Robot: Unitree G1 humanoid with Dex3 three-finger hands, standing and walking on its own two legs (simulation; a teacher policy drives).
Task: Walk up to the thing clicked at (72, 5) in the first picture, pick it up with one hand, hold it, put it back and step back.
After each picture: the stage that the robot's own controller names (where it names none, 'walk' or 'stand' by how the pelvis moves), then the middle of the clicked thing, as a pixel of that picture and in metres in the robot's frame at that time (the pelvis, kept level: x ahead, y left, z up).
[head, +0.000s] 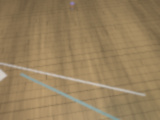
stand; (72, 6) +2.25 +0.14 -0.72
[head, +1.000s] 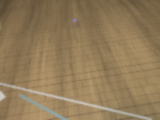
walk; (75, 23) +2.11 +0.26 -0.71
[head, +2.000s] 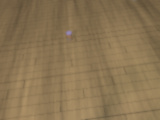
walk; (69, 36) +1.47 +0.28 -0.72
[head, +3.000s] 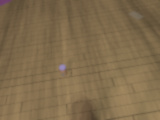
walk; (63, 70) +0.96 +0.27 -0.72
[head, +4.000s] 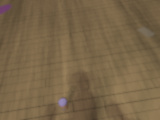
walk; (63, 104) +0.60 +0.25 -0.72
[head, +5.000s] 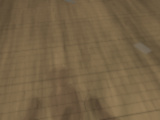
stand; out of the picture +0.41 +0.20 -0.71
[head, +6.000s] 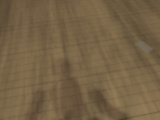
stand; out of the picture +0.36 +0.20 -0.72
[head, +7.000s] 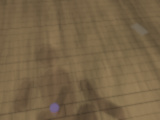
walk; (55, 109) +0.45 +0.17 -0.69
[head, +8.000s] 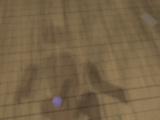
walk; (57, 103) +0.42 +0.16 -0.70
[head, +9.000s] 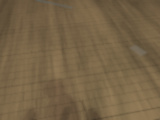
walk; out of the picture +0.48 +0.16 -0.71
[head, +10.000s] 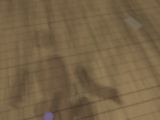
stand; (49, 118) +0.34 +0.21 -0.70
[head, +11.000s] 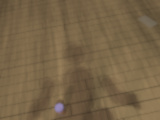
stand; (60, 109) +0.44 +0.25 -0.69
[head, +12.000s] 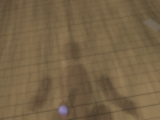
stand; (64, 112) +0.43 +0.20 -0.70
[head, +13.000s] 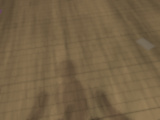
stand; out of the picture +0.41 +0.21 -0.72
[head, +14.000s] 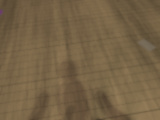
stand; out of the picture +0.41 +0.21 -0.72
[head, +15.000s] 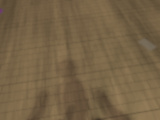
stand; out of the picture +0.40 +0.20 -0.72
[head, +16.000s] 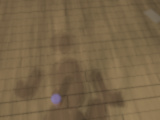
go down; (56, 100) +0.45 +0.18 -0.62
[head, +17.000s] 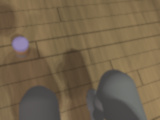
go down; (21, 48) +0.53 +0.17 -0.31
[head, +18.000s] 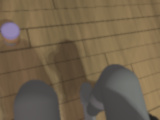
close in; (11, 35) +0.54 +0.17 -0.29
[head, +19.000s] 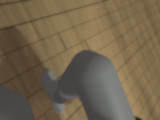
close; out of the picture +0.53 +0.21 -0.26
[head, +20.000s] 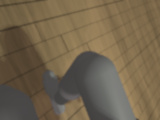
close; out of the picture +0.52 +0.21 -0.27
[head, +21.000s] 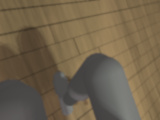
lift; out of the picture +0.47 +0.19 -0.27
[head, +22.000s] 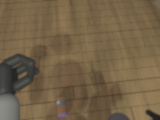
lift; (61, 107) +0.39 +0.14 -0.58
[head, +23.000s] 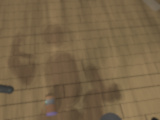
go down; (50, 105) +0.38 +0.17 -0.60
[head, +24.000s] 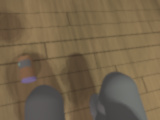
go down; (27, 69) +0.45 +0.17 -0.33
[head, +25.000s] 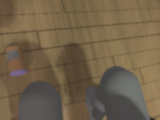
close in; (16, 61) +0.45 +0.18 -0.32
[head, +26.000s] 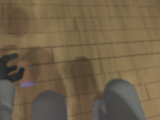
close in; (26, 73) +0.43 +0.20 -0.37
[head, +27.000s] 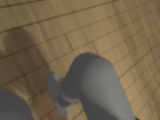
close in; out of the picture +0.41 +0.32 -0.29
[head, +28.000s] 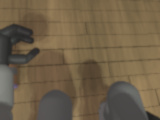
close in; (9, 76) +0.43 +0.32 -0.39
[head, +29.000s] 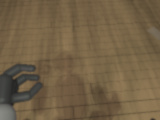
hold; out of the picture +0.35 +0.41 -0.67
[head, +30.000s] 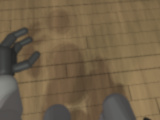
hold; out of the picture +0.39 +0.46 -0.50
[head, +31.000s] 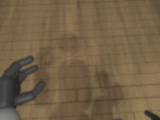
close; (7, 115) +0.35 +0.52 -0.60
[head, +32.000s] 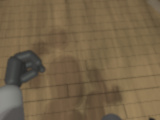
crouch; out of the picture +0.36 +0.59 -0.60
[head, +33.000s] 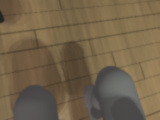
lower; out of the picture +0.40 +0.64 -0.33
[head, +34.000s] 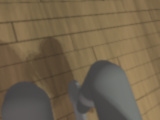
hold; out of the picture +0.34 +0.71 -0.31
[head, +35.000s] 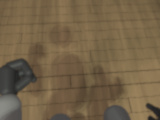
lower; out of the picture +0.37 +0.75 -0.55
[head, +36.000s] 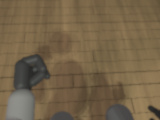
lower; out of the picture +0.39 +0.79 -0.53
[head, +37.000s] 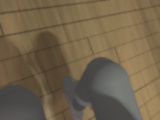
lower; out of the picture +0.33 +0.88 -0.30
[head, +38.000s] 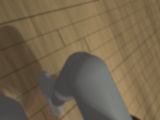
lower; out of the picture +0.24 +0.93 -0.30
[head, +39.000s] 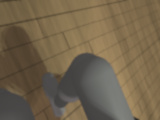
hold; out of the picture +0.22 +0.97 -0.30
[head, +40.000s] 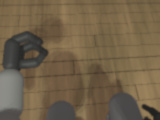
hold; out of the picture +0.37 +0.96 -0.47
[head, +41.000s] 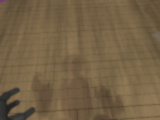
stand; out of the picture +0.30 +1.05 -0.70
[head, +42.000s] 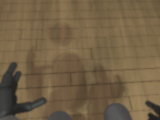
withdraw; out of the picture +0.35 +1.08 -0.53
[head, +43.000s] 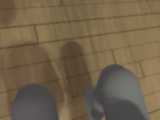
lower; out of the picture +0.33 +1.12 -0.31
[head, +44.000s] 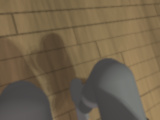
lower; out of the picture +0.25 +1.17 -0.29
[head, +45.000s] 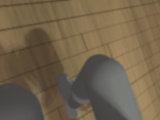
stand; out of the picture +0.21 +1.22 -0.29
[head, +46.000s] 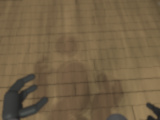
rise; out of the picture +0.35 +1.23 -0.58
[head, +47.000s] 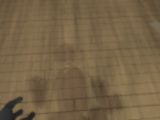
stand; out of the picture +0.31 +1.27 -0.68
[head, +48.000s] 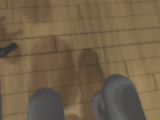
lower; out of the picture +0.40 +1.29 -0.38
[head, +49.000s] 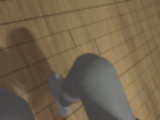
hold; out of the picture +0.16 +1.34 -0.30
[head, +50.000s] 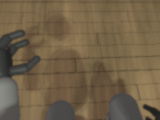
lower; out of the picture +0.37 +1.33 -0.47
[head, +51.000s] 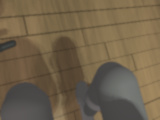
lower; out of the picture +0.31 +1.40 -0.30
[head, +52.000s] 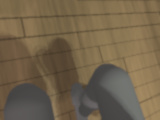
stand; out of the picture +0.23 +1.43 -0.32
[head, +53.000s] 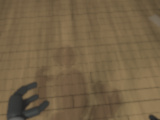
rise; out of the picture +0.33 +1.44 -0.63
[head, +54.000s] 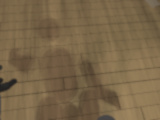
withdraw; out of the picture +0.32 +1.47 -0.64
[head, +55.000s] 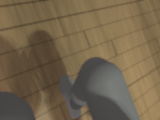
hold; out of the picture +0.24 +1.50 -0.30
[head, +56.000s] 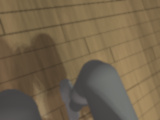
hold; out of the picture +0.17 +1.51 -0.33
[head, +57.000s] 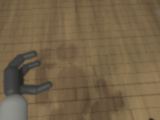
lower; out of the picture +0.35 +1.52 -0.61
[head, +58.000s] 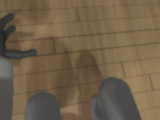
lower; out of the picture +0.41 +1.53 -0.41
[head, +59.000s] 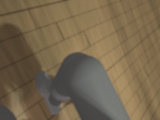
hold; out of the picture +0.14 +1.57 -0.32
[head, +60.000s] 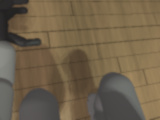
hold; out of the picture +0.32 +1.55 -0.36
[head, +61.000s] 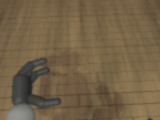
rise; out of the picture +0.35 +1.57 -0.64
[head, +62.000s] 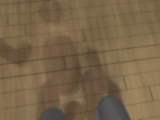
stand; out of the picture +0.35 +1.59 -0.55
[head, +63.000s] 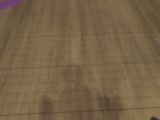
stand; out of the picture +0.33 +1.60 -0.69
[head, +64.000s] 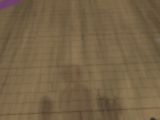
stand; out of the picture +0.33 +1.60 -0.69
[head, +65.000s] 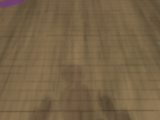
stand; out of the picture +0.33 +1.61 -0.70
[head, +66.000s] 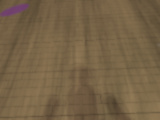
stand; out of the picture +0.33 +1.63 -0.75
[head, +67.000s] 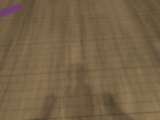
stand; out of the picture +0.27 +1.65 -0.75
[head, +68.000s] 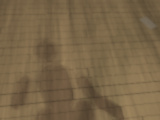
walk; out of the picture +0.30 +1.59 -0.74
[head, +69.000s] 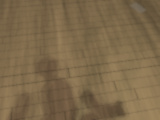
walk; out of the picture +0.32 +1.66 -0.73
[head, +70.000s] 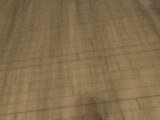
stand; out of the picture +0.75 +1.73 -0.73
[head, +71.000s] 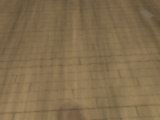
stand; out of the picture +0.86 +1.64 -0.74
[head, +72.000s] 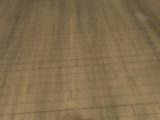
stand; out of the picture +0.89 +1.67 -0.75
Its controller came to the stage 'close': yes
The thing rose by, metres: 0.01
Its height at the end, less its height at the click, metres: -0.02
